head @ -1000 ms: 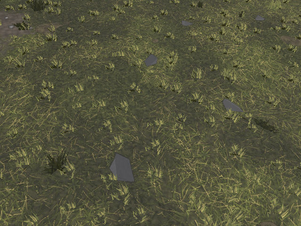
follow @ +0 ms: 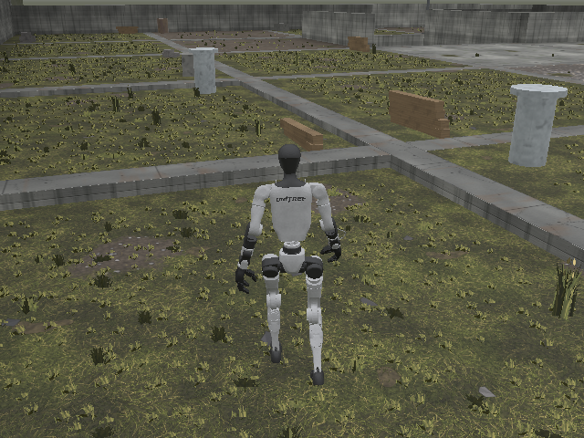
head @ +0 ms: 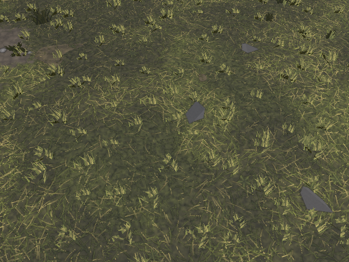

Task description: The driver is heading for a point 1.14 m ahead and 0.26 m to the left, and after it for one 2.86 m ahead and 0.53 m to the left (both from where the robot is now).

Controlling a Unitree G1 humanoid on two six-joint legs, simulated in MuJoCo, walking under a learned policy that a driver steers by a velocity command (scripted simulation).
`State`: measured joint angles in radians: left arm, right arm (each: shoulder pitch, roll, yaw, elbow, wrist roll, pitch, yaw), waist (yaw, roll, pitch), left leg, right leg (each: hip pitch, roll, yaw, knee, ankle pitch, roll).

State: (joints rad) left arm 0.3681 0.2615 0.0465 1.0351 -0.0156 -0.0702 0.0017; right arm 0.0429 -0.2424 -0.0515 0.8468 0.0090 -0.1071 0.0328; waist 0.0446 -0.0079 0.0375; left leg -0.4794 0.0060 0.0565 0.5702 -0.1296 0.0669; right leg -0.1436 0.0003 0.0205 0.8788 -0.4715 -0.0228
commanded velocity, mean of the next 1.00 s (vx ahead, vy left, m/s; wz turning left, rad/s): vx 0.50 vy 0.00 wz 0.06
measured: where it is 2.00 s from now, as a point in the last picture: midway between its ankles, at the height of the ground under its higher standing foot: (155, 124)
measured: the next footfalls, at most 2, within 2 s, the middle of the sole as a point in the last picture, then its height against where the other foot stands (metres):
right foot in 0.48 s outside the picture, level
left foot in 1.06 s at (161, 185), level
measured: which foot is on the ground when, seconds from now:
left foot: down 0.00-0.50, up 0.52-1.00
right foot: up 0.00-0.46, down 0.48-1.00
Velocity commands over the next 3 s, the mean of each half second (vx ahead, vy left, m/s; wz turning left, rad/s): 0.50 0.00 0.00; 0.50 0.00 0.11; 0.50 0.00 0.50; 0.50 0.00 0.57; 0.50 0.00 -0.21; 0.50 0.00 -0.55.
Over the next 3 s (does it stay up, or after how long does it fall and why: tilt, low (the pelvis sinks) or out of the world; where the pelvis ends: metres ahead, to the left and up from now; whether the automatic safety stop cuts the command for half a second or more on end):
stays up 1.57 0.43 0.02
